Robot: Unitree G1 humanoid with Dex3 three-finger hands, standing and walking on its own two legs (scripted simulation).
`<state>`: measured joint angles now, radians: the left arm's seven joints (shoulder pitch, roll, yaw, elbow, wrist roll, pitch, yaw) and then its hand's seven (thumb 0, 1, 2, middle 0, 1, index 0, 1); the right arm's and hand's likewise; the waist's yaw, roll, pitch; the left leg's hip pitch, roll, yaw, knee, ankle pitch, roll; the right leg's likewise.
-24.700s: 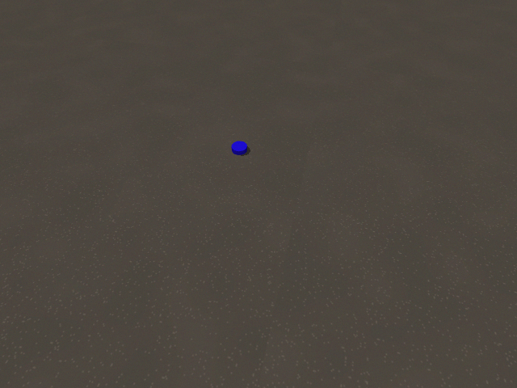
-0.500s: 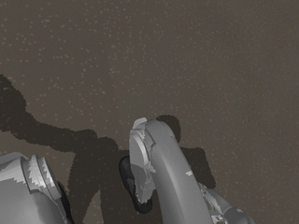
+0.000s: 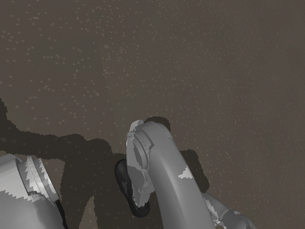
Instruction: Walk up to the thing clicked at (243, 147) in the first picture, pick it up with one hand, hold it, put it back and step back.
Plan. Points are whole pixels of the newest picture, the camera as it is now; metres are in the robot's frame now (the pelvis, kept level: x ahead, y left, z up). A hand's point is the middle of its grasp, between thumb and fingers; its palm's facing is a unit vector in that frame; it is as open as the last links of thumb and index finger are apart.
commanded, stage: rest palm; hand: left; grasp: from above
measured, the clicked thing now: out of the picture +0.43 +0.35 -0.29
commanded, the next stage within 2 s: close in 0.56 s
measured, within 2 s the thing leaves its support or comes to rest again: neither
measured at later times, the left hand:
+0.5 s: hand out of the picture +0.41 +0.36 -0.26, palm faces -0.43 -0.18 -0.89, open 13.8 cm
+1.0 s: hand out of the picture +0.41 +0.35 -0.25, palm faces -0.42 -0.16 -0.89, open 13.0 cm
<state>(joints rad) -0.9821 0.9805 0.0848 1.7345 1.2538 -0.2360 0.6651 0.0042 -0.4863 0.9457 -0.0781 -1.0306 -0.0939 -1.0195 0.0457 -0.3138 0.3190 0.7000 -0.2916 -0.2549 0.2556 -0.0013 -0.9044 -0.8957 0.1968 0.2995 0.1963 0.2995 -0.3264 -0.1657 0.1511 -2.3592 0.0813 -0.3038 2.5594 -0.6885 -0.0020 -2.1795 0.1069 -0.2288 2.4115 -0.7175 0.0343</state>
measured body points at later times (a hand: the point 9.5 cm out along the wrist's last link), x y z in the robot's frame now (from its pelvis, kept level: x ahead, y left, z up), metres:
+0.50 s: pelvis +0.00 +0.00 +0.00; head +0.26 +0.15 +0.33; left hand +0.43 +0.36 -0.21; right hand +0.09 -0.23 -0.06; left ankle +0.07 +0.13 -0.27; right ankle +0.10 -0.11 -0.27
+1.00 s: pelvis +0.00 +0.00 +0.01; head +0.26 +0.16 +0.34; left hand +0.43 +0.36 -0.20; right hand +0.09 -0.24 -0.04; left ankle +0.07 +0.13 -0.27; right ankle +0.10 -0.11 -0.27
